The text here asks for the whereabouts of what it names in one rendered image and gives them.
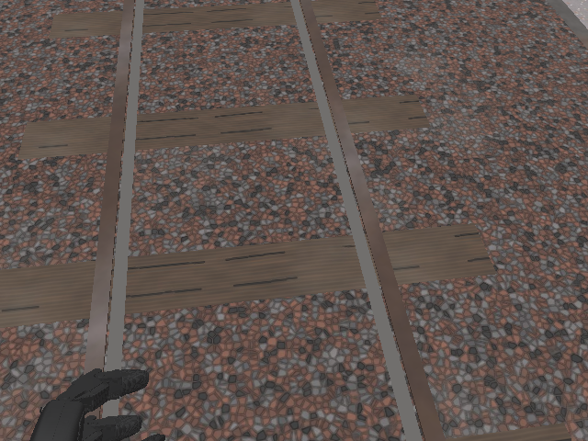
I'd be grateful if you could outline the robot left hand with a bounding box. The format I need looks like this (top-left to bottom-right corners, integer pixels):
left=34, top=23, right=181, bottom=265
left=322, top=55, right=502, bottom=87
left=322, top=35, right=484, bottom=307
left=29, top=368, right=165, bottom=441

